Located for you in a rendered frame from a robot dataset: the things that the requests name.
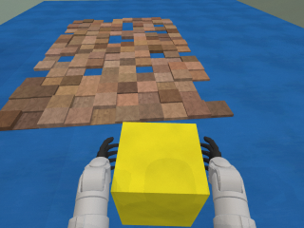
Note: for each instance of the right robot forearm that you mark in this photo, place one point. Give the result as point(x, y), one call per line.
point(229, 196)

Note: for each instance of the carton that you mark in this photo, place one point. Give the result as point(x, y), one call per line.
point(159, 176)

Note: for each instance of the left robot forearm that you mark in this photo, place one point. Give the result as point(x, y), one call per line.
point(92, 197)

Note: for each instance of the right robot hand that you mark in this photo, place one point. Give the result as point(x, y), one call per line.
point(213, 150)

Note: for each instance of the left robot hand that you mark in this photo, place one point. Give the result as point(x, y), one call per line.
point(103, 151)

